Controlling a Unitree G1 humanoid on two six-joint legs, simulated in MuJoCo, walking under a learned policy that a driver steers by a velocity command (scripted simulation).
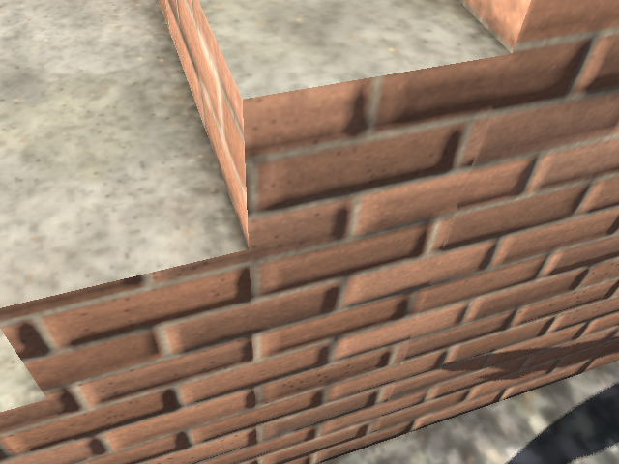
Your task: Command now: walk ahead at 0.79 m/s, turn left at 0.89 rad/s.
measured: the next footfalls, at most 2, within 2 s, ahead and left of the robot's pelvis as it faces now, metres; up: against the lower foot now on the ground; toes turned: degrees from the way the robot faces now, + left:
right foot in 0.26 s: +0.17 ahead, -0.08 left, +0.00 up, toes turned +7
right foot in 1.04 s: +0.08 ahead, -0.14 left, +0.00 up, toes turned -19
